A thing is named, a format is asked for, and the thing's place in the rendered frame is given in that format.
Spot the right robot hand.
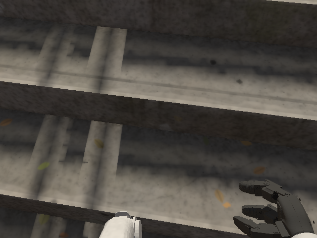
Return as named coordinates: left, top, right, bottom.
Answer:
left=233, top=179, right=315, bottom=238

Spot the robot left thigh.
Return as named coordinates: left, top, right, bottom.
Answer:
left=99, top=215, right=143, bottom=238

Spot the robot left shin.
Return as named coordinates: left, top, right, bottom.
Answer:
left=104, top=211, right=132, bottom=227

